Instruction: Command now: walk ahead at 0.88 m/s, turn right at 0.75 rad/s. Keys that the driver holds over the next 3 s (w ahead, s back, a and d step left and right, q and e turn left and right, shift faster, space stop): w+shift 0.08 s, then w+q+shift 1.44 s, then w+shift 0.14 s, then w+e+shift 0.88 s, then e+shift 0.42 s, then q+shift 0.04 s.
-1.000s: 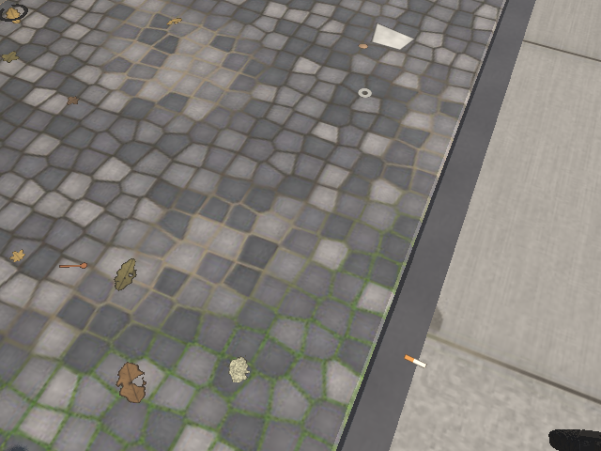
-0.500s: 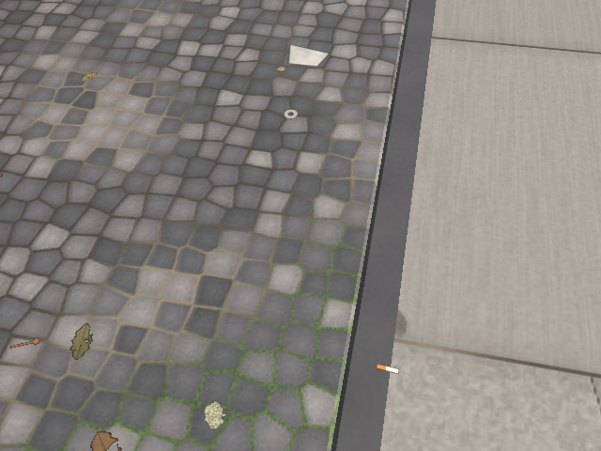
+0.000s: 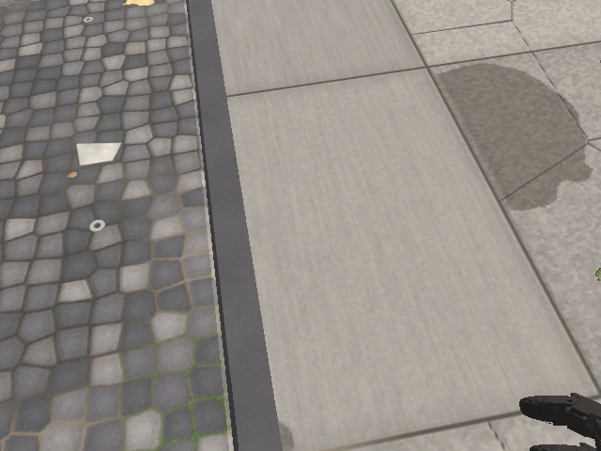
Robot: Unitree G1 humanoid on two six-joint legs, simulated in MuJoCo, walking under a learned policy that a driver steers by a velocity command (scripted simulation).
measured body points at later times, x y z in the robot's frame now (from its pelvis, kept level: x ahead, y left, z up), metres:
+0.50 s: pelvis +0.42 -0.03 +0.01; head +0.44 -0.03 +0.46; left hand +0.59 +0.23 -0.07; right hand +0.42 -0.31 -0.12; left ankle +0.24 +0.10 -0.61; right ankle +0.46 -0.14 -0.71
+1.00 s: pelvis +0.85 +0.11 +0.01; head +0.88 +0.12 +0.46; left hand +0.86 +0.40 -0.08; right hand +1.04 -0.12 -0.12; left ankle +0.85 +0.11 -0.71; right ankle +0.93 -0.06 -0.61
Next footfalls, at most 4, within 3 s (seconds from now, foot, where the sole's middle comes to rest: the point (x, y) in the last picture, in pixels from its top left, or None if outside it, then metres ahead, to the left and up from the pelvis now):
0.40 right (419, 436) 0.50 -0.14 -0.75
0.84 left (310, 276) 0.88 0.13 -0.75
1.24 right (289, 151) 1.33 0.24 -0.75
1.70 left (146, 142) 1.34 0.70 -0.75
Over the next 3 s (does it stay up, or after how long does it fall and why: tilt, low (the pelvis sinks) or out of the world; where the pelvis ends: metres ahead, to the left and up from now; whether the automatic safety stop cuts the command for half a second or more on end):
stays up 1.90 1.41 -0.01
